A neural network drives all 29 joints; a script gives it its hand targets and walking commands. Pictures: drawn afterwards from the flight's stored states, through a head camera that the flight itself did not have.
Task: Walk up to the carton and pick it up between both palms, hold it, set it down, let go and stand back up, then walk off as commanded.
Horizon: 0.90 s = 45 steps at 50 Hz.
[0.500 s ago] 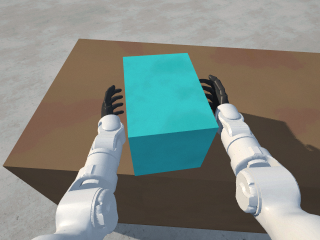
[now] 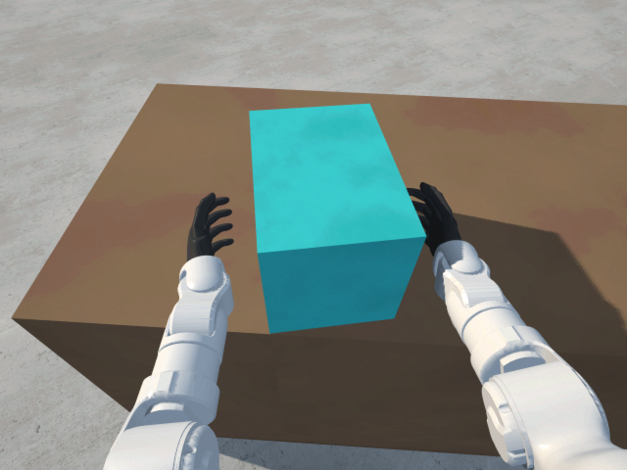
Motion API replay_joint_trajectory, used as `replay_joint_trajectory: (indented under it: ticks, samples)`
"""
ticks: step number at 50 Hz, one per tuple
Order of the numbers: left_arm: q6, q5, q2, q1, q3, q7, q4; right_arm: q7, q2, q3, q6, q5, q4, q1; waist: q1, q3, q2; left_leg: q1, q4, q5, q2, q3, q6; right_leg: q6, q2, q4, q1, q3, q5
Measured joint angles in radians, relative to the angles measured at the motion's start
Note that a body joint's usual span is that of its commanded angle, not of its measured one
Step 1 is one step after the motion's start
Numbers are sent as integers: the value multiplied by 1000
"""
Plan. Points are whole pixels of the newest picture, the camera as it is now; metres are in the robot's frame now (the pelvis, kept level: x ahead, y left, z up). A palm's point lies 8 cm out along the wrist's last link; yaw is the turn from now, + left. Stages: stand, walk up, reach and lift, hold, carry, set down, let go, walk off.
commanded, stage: set down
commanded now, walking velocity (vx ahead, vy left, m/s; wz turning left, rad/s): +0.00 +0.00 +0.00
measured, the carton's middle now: (321, 214) +0.48 +0.01 +0.05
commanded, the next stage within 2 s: none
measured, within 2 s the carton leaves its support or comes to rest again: neither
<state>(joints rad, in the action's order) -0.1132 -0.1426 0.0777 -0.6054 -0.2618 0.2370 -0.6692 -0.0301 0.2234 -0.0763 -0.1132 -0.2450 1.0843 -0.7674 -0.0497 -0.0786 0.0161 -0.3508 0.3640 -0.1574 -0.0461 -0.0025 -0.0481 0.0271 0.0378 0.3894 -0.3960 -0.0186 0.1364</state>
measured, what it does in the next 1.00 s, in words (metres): stands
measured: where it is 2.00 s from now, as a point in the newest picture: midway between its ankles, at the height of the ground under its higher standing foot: outside the picture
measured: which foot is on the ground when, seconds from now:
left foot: down 0.00-1.00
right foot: down 0.00-1.00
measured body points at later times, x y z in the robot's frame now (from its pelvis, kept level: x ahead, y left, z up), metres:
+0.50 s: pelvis -0.03 +0.00 +0.00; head -0.02 +0.00 +0.45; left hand +0.34 +0.16 +0.09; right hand +0.37 -0.18 +0.06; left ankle +0.01 +0.15 -0.74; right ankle +0.03 -0.10 -0.74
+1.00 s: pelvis -0.02 +0.00 +0.00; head -0.03 +0.00 +0.45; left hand +0.27 +0.17 +0.09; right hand +0.30 -0.20 +0.05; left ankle +0.01 +0.15 -0.74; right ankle +0.03 -0.10 -0.74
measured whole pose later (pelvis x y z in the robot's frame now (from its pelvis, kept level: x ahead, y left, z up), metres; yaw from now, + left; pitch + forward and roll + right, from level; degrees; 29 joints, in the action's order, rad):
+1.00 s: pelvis -0.02 +0.00 +0.00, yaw +0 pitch +1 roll +1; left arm -0.51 -0.03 0.08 -0.12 -0.04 0.25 0.07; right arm 0.06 0.31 -0.01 0.11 -0.27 0.37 -0.17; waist -0.05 -0.03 0.02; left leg -0.23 0.36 -0.14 -0.05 0.00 -0.05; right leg 0.03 0.04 0.39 -0.28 -0.02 0.12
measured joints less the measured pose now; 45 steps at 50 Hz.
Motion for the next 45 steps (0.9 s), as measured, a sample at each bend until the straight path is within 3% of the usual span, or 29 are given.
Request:
replay_joint_trajectory:
  ticks: [11, 19, 27, 32, 38, 45]
  samples:
    - [-99, 70, 0, 31, 69, 51, 54, 26, 57, 0, 118, -13, -103, 67, 0, -2, 0, 0, 0, 35, 0, 0, 0, 0, 0, 0, 0, 0, -34]
    - [-168, 80, 0, 32, 82, 63, 85, 38, 59, 0, 175, -16, -152, 90, 0, -7, 0, 1, 0, 41, 0, 0, 0, 0, 0, 0, 0, 0, -40]
    - [-251, 80, 0, 179, 104, 25, 354, 40, 60, 0, 165, -18, -311, 256, 0, 15, 0, 48, 0, 29, 0, 0, 0, 1, 0, 0, 47, 0, -29]
    - [-298, 79, 0, 332, 132, -1, 530, 44, 67, 0, 155, -21, -482, 428, 0, 31, 0, 88, 0, 20, 0, 0, 0, 1, 0, 0, 88, 0, -19]
    - [-343, 85, 0, 444, 159, 1, 630, 68, 70, 21, 170, -21, -597, 548, 0, 45, 0, 110, 0, 20, 0, -1, 0, 1, 0, 0, 110, 0, -18]
    - [-363, 115, 0, 452, 210, 24, 663, 89, 77, 69, 207, -21, -653, 562, 0, 44, 0, 110, 0, 21, 0, -1, 0, 1, 0, 0, 110, 0, -19]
